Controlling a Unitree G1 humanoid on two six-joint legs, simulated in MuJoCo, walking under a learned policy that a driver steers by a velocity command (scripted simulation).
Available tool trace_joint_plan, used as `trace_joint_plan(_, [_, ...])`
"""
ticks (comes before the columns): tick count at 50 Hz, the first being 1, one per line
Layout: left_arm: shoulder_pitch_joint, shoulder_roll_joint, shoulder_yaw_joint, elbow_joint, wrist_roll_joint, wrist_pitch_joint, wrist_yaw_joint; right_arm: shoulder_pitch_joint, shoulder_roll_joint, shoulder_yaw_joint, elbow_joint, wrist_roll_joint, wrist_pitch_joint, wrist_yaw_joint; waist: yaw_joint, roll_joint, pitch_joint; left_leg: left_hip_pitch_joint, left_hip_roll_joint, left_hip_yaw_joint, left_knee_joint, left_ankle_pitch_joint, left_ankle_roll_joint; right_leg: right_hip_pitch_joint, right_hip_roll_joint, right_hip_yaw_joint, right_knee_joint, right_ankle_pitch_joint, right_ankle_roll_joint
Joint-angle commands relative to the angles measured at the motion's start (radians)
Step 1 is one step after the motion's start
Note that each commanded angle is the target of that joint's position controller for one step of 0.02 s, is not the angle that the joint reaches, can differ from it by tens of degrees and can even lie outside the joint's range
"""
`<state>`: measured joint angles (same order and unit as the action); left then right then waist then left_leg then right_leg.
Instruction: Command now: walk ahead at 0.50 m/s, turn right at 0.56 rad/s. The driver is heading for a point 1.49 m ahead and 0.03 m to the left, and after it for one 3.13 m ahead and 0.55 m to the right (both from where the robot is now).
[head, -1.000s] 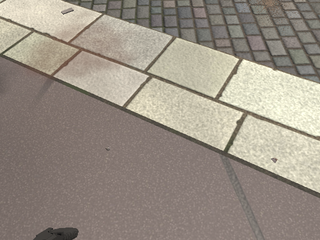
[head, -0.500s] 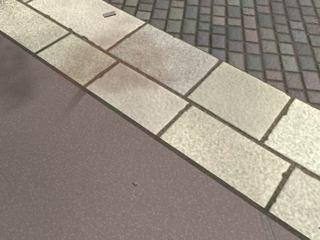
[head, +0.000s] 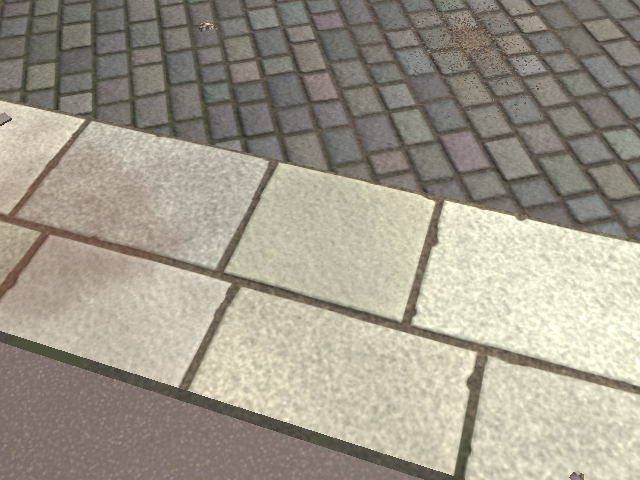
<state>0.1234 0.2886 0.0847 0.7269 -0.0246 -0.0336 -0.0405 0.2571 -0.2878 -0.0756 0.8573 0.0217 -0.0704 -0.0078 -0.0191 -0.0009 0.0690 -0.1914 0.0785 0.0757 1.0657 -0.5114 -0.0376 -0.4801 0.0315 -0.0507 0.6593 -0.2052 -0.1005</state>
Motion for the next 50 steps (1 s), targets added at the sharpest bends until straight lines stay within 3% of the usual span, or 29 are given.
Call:
trace_joint_plan(1, [0.211, 0.16, 0.042, -0.016, 0.003, -0.033, 0.005, -0.112, -0.117, -0.01, -0.145, 0.017, -0.082, 0.005, 0.095, -0.032, -0.196, -0.624, 0.003, -0.156, 0.235, 0.108, 0.058, 0.637, -0.301, 0.62, -0.392, -0.073, -0.228])
trace_joint_plan(2, [0.139, 0.114, 0.028, -0.029, 0.004, -0.032, 0.008, -0.113, -0.12, -0.017, -0.127, -0.016, -0.078, -0.004, 0.057, 0.006, -0.139, -0.548, 0.035, -0.154, 0.147, 0.168, 0.058, 0.504, -0.249, 0.504, -0.4, 0.032, -0.189])
trace_joint_plan(3, [0.104, 0.107, 0.022, -0.049, 0.019, -0.034, 0.014, -0.082, -0.125, -0.022, -0.127, -0.021, -0.068, -0.002, 0.017, -0.049, -0.139, -0.476, 0.051, -0.169, 0.107, 0.205, 0.05, 0.42, -0.239, 0.47, -0.416, 0.114, -0.197])
trace_joint_plan(5, [0.098, 0.11, 0.022, -0.056, 0.015, -0.038, 0.024, -0.07, -0.117, -0.025, -0.127, -0.03, -0.046, 0.0, 0.0, -0.04, -0.123, -0.428, 0.05, -0.155, 0.024, 0.233, 0.02, 0.344, -0.211, 0.411, -0.442, 0.222, -0.201])
trace_joint_plan(7, [0.132, 0.14, 0.029, -0.047, 0.01, -0.042, 0.038, -0.125, -0.09, -0.017, -0.145, -0.037, -0.032, -0.002, 0.01, -0.02, -0.093, -0.445, 0.03, -0.134, -0.089, 0.311, -0.009, 0.3, -0.186, 0.356, -0.454, 0.287, -0.192])
trace_joint_plan(12, [0.207, 0.151, 0.032, -0.026, 0.003, -0.03, 0.057, -0.302, -0.046, 0.003, -0.198, -0.027, -0.037, 0.014, 0.078, -0.072, -0.055, -0.374, -0.044, -0.121, -0.45, 0.598, -0.025, 0.251, -0.119, 0.298, -0.438, 0.182, -0.123])
trace_joint_plan(16, [0.271, 0.13, 0.025, 0.011, 0.001, -0.026, 0.059, -0.358, -0.065, 0.005, -0.217, -0.018, -0.054, 0.038, 0.109, -0.084, -0.044, -0.354, -0.052, -0.131, -0.555, 0.638, 0.004, 0.345, -0.171, 0.346, -0.382, 0.144, -0.111])
trace_joint_plan(19, [0.279, 0.138, 0.028, 0.025, 0.008, -0.016, 0.065, -0.329, -0.094, -0.003, -0.218, -0.018, -0.065, 0.045, 0.087, -0.113, -0.04, -0.339, -0.056, -0.124, -0.587, 0.51, 0.048, 0.448, -0.219, 0.397, -0.312, 0.251, -0.095])
trace_joint_plan(20, [0.266, 0.141, 0.029, 0.024, 0.009, -0.012, 0.064, -0.28, -0.108, -0.01, -0.207, -0.019, -0.068, 0.043, 0.059, -0.126, -0.056, -0.277, -0.072, -0.102, -0.606, 0.471, 0.07, 0.462, -0.213, 0.395, -0.265, 0.363, -0.084])
trace_joint_plan(21, [0.249, 0.128, 0.023, 0.018, 0.011, -0.01, 0.062, -0.179, -0.134, -0.025, -0.178, -0.025, -0.072, 0.037, 0.006, -0.117, -0.116, -0.132, -0.087, -0.081, -0.635, 0.485, 0.102, 0.456, -0.167, 0.362, -0.153, 0.51, -0.062])
trace_joint_plan(22, [0.231, 0.098, 0.007, -0.002, 0.021, -0.01, 0.058, -0.025, -0.174, -0.037, -0.155, -0.04, -0.074, 0.033, -0.066, -0.077, -0.255, 0.132, 0.019, -0.18, -0.583, 0.514, 0.166, 0.347, -0.116, 0.319, 0.069, 0.461, -0.031])
trace_joint_plan(23, [0.368, 0.034, -0.013, -0.004, 0.006, -0.021, 0.056, 0.12, -0.256, -0.062, -0.123, -0.05, -0.066, 0.031, -0.053, 0.165, -0.422, 0.528, 0.234, -0.571, -0.606, 0.367, 0.327, -0.004, 0.031, 0.216, 0.443, 0.113, 0.055])
trace_joint_plan(24, [0.387, 0.053, -0.019, 0.005, -0.005, -0.032, 0.055, 0.157, -0.197, -0.049, -0.091, -0.019, -0.059, 0.044, -0.057, 0.292, -0.423, 0.581, 0.312, -0.849, -0.753, 0.145, 0.365, -0.198, 0.064, 0.238, 0.601, -0.364, 0.069])
trace_joint_plan(25, [0.282, 0.133, 0.0, -0.007, -0.015, -0.037, 0.052, 0.099, -0.131, -0.028, -0.1, -0.002, -0.054, 0.042, -0.072, 0.168, -0.257, 0.459, 0.288, -0.759, -0.777, 0.019, 0.319, -0.288, 0.004, 0.258, 0.671, -0.311, 0.063])
trace_joint_plan(26, [0.191, 0.137, -0.001, -0.03, -0.009, -0.039, 0.051, 0.031, -0.107, -0.018, -0.116, -0.011, -0.044, 0.037, -0.06, 0.082, -0.161, 0.319, 0.248, -0.628, -0.796, 0.062, 0.284, -0.285, -0.042, 0.21, 0.653, -0.231, 0.059])
trace_joint_plan(27, [0.138, 0.125, -0.001, -0.046, 0.007, -0.043, 0.048, -0.015, -0.089, -0.009, -0.115, -0.02, -0.038, 0.036, -0.035, 0.045, -0.082, 0.188, 0.207, -0.535, -0.829, 0.16, 0.275, -0.268, -0.079, 0.18, 0.583, -0.171, 0.06])
trace_joint_plan(28, [0.136, 0.115, 0.003, -0.046, 0.017, -0.042, 0.047, -0.037, -0.071, 0.0, -0.117, -0.03, -0.04, 0.035, -0.006, 0.056, -0.064, 0.116, 0.174, -0.472, -0.851, 0.249, 0.261, -0.221, -0.115, 0.174, 0.52, -0.126, 0.06])
trace_joint_plan(29, [0.157, 0.096, 0.0, -0.04, 0.015, -0.039, 0.045, -0.044, -0.067, 0.003, -0.113, -0.033, -0.042, 0.035, 0.011, 0.077, -0.067, 0.075, 0.15, -0.428, -0.872, 0.309, 0.258, -0.177, -0.128, 0.163, 0.483, -0.104, 0.064])
trace_joint_plan(32, [0.125, 0.053, -0.013, -0.059, 0.029, -0.04, 0.048, -0.013, -0.104, -0.003, -0.092, -0.014, -0.045, 0.032, 0.018, 0.083, -0.062, 0.032, 0.128, -0.357, -0.909, 0.475, 0.288, -0.173, -0.141, 0.122, 0.341, -0.063, 0.094])
trace_joint_plan(37, [-0.052, 0.021, -0.03, -0.101, 0.027, -0.058, 0.037, 0.062, -0.148, -0.017, -0.063, 0.003, -0.025, 0.012, -0.033, 0.065, -0.049, 0.006, 0.069, -0.251, -0.902, 0.552, 0.249, -0.082, -0.089, 0.094, -0.019, 0.217, 0.133])
trace_joint_plan(40, [-0.139, 0.031, -0.029, -0.122, 0.015, -0.07, 0.023, 0.133, -0.147, -0.016, -0.039, 0.009, -0.009, 0.007, -0.062, 0.074, -0.042, 0.034, 0.086, -0.281, -0.863, 0.523, 0.24, -0.033, -0.056, 0.095, -0.113, 0.27, 0.137])
trace_joint_plan(42, [-0.162, 0.054, -0.021, -0.133, 0.011, -0.08, 0.016, 0.15, -0.15, -0.018, -0.034, 0.01, 0.002, 0.001, -0.054, 0.087, -0.041, 0.077, 0.108, -0.332, -0.819, 0.49, 0.224, -0.005, -0.049, 0.111, -0.17, 0.229, 0.124])
trace_joint_plan(44, [-0.115, 0.086, -0.008, -0.123, 0.009, -0.088, 0.016, 0.138, -0.166, -0.024, -0.036, 0.008, 0.012, -0.005, -0.011, 0.108, -0.058, 0.088, 0.12, -0.363, -0.754, 0.51, 0.202, 0.093, -0.044, 0.106, -0.213, 0.171, 0.099])
trace_joint_plan(45, [-0.027, 0.113, 0.007, -0.098, 0.013, -0.091, 0.022, 0.13, -0.155, -0.02, -0.041, 0.005, 0.014, -0.006, 0.037, 0.103, -0.102, 0.064, 0.085, -0.346, -0.669, 0.578, 0.18, 0.229, -0.04, 0.093, -0.245, 0.158, 0.073])
trace_joint_plan(46, [0.109, 0.158, 0.025, -0.076, 0.028, -0.094, 0.031, 0.111, -0.115, -0.005, -0.059, -0.004, 0.011, -0.003, 0.106, 0.074, -0.209, -0.031, 0.027, -0.308, -0.474, 0.557, 0.147, 0.456, -0.125, 0.156, -0.212, 0.157, 0.025])
trace_joint_plan(47, [0.255, 0.242, 0.047, -0.059, 0.043, -0.086, 0.041, 0.156, -0.037, 0.018, -0.094, -0.012, -0.001, -0.004, 0.136, -0.108, -0.371, -0.328, -0.094, -0.192, -0.129, 0.289, 0.082, 0.818, -0.353, 0.432, -0.192, 0.113, -0.076])
trace_joint_plan(48, [0.291, 0.226, 0.043, -0.038, 0.032, -0.07, 0.035, 0.219, -0.028, 0.027, -0.112, 0.008, -0.012, -0.004, 0.112, -0.33, -0.453, -0.536, -0.115, -0.186, 0.096, -0.095, 0.063, 0.901, -0.479, 0.752, -0.298, -0.082, -0.162])
trace_joint_plan(49, [0.248, 0.143, 0.021, -0.043, 0.025, -0.066, 0.035, 0.17, -0.124, 0.0, -0.104, 0.025, -0.009, -0.004, 0.119, -0.2, -0.316, -0.608, -0.055, -0.223, 0.193, -0.035, 0.061, 0.788, -0.437, 0.684, -0.337, -0.202, -0.131])
trace_joint_plan(50, [0.195, 0.106, 0.008, -0.046, 0.023, -0.063, 0.037, 0.098, -0.138, -0.007, -0.119, 0.023, -0.003, -0.003, 0.11, -0.14, -0.207, -0.617, -0.021, -0.195, 0.202, 0.048, 0.06, 0.661, -0.399, 0.54, -0.359, -0.165, -0.101])
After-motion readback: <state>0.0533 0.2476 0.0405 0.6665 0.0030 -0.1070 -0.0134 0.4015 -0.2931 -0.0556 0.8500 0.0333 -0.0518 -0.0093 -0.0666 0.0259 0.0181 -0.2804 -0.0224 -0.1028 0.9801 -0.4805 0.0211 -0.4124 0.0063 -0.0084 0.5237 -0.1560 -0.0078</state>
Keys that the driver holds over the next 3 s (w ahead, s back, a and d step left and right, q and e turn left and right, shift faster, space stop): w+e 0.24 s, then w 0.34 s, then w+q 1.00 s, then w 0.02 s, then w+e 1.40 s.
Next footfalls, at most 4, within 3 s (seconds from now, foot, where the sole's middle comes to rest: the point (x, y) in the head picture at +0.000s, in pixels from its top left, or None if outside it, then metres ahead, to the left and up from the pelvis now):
0.44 left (295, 473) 0.45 0.09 -0.75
0.92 right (427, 370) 0.66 -0.20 -0.75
1.42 left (297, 274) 0.92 0.09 -0.75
1.96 right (340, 167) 1.28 -0.03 -0.75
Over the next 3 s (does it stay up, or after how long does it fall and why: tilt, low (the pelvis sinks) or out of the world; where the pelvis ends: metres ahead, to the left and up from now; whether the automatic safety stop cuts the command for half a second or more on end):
stays up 1.65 0.00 0.00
